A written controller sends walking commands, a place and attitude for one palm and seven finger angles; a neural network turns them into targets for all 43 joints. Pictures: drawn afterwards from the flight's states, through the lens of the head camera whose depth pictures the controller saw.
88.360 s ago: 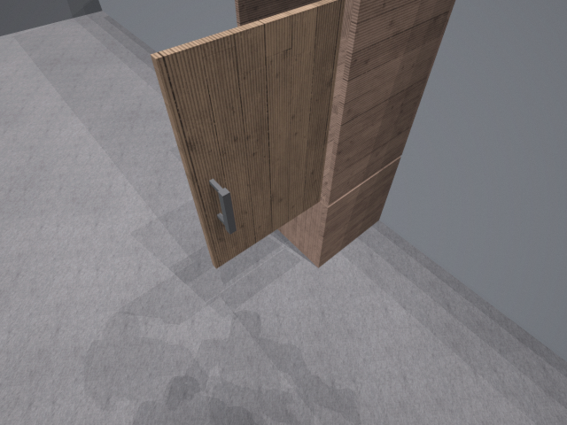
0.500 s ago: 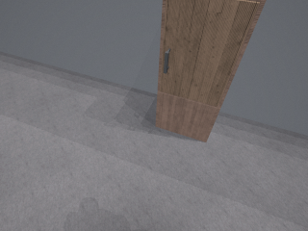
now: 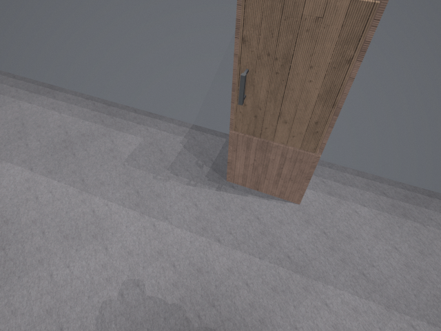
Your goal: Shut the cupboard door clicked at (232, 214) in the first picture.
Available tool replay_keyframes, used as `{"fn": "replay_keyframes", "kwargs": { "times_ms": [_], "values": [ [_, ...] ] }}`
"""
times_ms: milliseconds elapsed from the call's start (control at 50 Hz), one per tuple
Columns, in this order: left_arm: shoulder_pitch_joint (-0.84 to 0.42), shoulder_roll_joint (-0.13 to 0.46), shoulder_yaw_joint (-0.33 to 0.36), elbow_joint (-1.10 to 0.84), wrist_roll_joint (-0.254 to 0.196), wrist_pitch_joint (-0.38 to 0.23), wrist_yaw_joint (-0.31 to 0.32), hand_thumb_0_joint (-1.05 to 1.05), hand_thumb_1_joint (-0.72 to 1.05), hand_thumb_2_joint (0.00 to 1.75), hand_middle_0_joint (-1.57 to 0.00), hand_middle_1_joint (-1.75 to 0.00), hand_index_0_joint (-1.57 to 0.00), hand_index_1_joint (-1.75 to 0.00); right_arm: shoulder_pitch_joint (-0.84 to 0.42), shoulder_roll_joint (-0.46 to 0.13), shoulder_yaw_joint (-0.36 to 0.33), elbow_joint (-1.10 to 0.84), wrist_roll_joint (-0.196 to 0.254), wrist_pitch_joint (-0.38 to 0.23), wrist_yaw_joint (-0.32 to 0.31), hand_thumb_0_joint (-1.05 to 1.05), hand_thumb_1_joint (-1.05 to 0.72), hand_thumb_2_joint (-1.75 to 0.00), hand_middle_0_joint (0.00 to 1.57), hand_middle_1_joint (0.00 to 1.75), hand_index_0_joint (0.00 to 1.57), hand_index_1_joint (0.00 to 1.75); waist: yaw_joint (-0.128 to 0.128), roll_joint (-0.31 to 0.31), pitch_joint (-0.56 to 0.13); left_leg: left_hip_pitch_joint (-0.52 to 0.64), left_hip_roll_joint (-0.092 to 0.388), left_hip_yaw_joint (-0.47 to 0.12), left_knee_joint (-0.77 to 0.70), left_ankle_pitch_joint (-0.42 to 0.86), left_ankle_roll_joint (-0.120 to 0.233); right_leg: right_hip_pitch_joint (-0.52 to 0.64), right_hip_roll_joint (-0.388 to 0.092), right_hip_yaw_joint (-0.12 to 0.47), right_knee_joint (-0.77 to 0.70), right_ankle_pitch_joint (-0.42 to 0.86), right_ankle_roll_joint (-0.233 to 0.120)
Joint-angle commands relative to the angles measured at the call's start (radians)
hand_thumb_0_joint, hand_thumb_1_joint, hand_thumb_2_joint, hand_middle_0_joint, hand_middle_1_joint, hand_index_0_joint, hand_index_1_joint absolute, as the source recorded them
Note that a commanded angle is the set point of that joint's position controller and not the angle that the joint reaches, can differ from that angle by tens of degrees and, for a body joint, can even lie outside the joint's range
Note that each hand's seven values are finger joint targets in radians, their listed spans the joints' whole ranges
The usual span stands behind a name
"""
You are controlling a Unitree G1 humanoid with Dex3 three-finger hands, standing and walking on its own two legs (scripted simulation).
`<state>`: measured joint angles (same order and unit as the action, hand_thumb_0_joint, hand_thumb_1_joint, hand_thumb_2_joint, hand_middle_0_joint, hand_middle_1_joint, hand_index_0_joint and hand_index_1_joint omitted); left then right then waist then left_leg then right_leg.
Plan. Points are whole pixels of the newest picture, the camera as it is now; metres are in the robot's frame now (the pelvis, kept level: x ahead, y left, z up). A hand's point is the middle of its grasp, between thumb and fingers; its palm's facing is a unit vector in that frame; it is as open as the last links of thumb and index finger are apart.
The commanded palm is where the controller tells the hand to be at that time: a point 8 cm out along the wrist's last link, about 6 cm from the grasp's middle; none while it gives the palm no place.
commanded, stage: look to check the result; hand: left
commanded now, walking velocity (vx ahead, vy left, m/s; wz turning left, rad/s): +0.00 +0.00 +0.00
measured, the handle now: (243, 87) +0.98 -0.03 -0.10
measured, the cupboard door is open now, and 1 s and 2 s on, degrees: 0 0 0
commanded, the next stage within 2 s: stand and wait in 0.06 s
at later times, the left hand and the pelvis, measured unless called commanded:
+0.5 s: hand out of the picture +0.05 +0.21 -0.17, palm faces +0.01 -0.96 -0.28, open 7.4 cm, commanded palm none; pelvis +0.01 -0.01 +0.00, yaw +0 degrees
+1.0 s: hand out of the picture +0.05 +0.20 -0.17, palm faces +0.01 -0.96 -0.28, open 7.4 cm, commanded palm none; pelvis +0.02 -0.02 +0.00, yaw +0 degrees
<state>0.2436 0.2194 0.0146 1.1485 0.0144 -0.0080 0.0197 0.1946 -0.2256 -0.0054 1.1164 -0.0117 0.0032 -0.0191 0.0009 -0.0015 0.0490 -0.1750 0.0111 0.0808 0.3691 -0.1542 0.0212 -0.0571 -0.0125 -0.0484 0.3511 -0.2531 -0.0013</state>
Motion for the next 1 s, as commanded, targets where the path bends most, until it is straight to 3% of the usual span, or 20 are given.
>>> {"fn": "replay_keyframes", "kwargs": {
  "times_ms": [0, 400, 720, 780, 980],
  "values": [
    [0.024, 0.152, 0.021, -0.036, 0.000, -0.012, 0.003, 0.00, 0.90, 0.90, -0.20, -0.30, -0.20, -0.30, 0.010, -0.161, -0.028, -0.035, 0.000, -0.016, -0.011, 0.00, -0.90, -0.90, 0.20, 0.30, 0.20, 0.30, -0.009, 0.008, 0.010, 0.063, 0.111, -0.130, -0.071, 0.069, 0.013, -0.108, -0.099, 0.103, -0.092, 0.092, -0.034],
    [-0.028, 0.201, 0.029, -0.050, -0.003, -0.017, 0.001, 0.00, 0.90, 0.90, -0.20, -0.30, -0.20, -0.30, -0.027, -0.200, -0.027, -0.034, 0.001, -0.021, -0.009, 0.00, -0.90, -0.90, 0.20, 0.30, 0.20, 0.30, -0.006, 0.007, -0.031, 0.087, 0.119, -0.130, -0.065, 0.166, 0.008, -0.047, -0.112, 0.095, -0.099, 0.193, -0.034],
    [-0.027, 0.207, 0.030, -0.049, -0.002, -0.018, 0.004, 0.00, 0.90, 0.90, -0.20, -0.30, -0.20, -0.30, -0.032, -0.207, -0.026, -0.036, 0.003, -0.019, -0.011, 0.00, -0.90, -0.90, 0.20, 0.30, 0.20, 0.30, -0.005, 0.000, -0.041, 0.107, 0.122, -0.124, -0.054, 0.194, 0.006, -0.035, -0.115, 0.094, -0.104, 0.248, -0.035],
    [-0.033, 0.203, 0.027, -0.046, -0.003, -0.016, 0.003, 0.00, 0.90, 0.90, -0.20, -0.30, -0.20, -0.30, -0.037, -0.206, -0.026, -0.033, 0.001, -0.017, -0.011, 0.00, -0.90, -0.90, 0.20, 0.30, 0.20, 0.30, -0.008, 0.007, -0.012, 0.096, 0.120, -0.123, -0.063, 0.172, 0.003, -0.047, -0.116, 0.095, -0.109, 0.226, -0.035],
    [-0.030, 0.206, 0.029, -0.047, -0.004, -0.018, 0.005, 0.00, 0.90, 0.90, -0.20, -0.30, -0.20, -0.30, -0.028, -0.206, -0.025, -0.032, 0.001, -0.019, -0.013, 0.00, -0.90, -0.90, 0.20, 0.30, 0.20, 0.30, -0.009, 0.008, -0.046, 0.109, 0.121, -0.120, -0.050, 0.208, 0.002, -0.019, -0.117, 0.095, -0.101, 0.286, -0.037]
  ]
}}
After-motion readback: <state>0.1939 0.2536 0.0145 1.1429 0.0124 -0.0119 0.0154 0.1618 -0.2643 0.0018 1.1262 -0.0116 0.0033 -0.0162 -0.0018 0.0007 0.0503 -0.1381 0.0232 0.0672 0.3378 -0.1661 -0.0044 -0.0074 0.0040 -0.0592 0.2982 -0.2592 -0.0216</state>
